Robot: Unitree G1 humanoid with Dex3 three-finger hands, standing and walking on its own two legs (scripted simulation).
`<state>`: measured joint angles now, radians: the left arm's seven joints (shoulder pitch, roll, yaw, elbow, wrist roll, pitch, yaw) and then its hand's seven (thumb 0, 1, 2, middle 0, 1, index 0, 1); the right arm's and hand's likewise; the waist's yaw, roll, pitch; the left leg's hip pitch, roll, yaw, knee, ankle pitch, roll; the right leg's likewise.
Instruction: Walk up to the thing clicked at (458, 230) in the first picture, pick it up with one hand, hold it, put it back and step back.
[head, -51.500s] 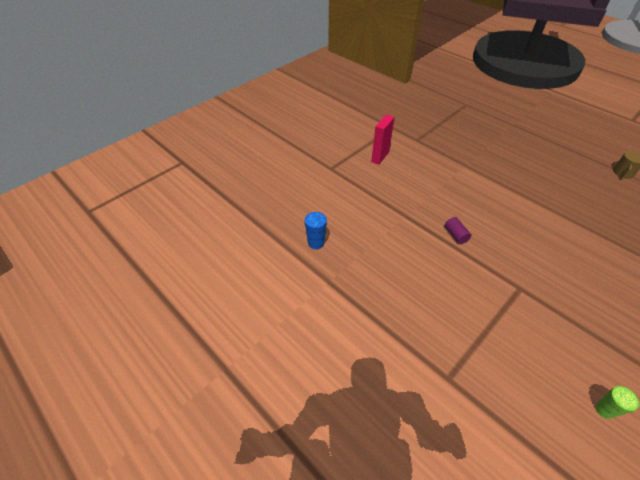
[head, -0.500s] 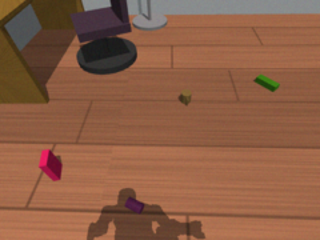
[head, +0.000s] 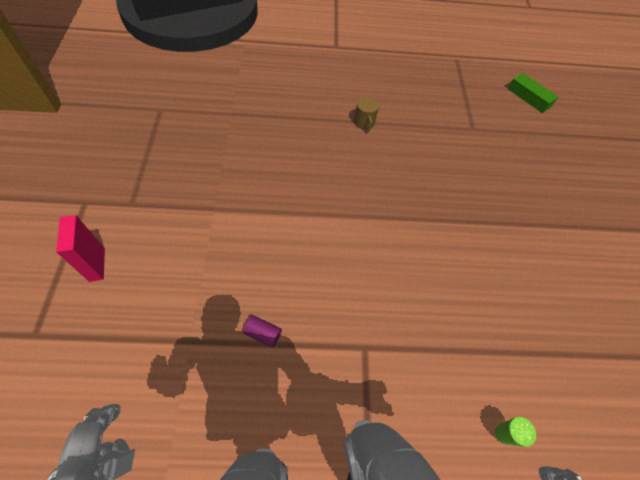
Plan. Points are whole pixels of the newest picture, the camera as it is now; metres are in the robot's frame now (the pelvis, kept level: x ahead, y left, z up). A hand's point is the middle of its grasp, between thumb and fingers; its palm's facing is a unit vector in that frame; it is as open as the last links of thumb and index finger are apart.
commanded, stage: step back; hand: left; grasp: from above
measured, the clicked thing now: (262, 331) +0.50 +0.13 -0.73
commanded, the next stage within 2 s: none
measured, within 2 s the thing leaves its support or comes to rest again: neither
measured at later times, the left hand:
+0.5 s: hand out of the picture +0.03 +0.26 -0.13, palm faces -0.06 -0.91 -0.41, open 7.4 cm
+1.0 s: hand out of the picture -0.14 +0.28 -0.16, palm faces -0.09 -0.92 -0.37, open 7.4 cm
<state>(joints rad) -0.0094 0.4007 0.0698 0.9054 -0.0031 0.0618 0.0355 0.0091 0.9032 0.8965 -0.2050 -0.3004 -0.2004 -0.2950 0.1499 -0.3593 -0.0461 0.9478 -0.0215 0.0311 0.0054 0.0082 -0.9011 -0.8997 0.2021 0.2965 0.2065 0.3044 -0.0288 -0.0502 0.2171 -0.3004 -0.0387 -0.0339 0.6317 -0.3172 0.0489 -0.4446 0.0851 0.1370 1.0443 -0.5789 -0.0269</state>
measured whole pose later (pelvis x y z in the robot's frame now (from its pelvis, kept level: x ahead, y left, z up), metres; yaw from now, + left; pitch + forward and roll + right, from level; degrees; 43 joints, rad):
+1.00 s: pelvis -0.24 +0.02 +0.00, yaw -6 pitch -2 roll -1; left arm 0.19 0.40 0.09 0.83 0.01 0.06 0.01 0.01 0.90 0.90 -0.21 -0.30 -0.20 -0.30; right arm 0.09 -0.37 -0.03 0.80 -0.02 0.02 -0.01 0.01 -0.90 -0.90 0.21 0.30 0.21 0.31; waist 0.02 -0.04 0.20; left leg -0.37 0.03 0.01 0.62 -0.22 0.01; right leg -0.30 0.03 0.10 0.84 -0.48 0.03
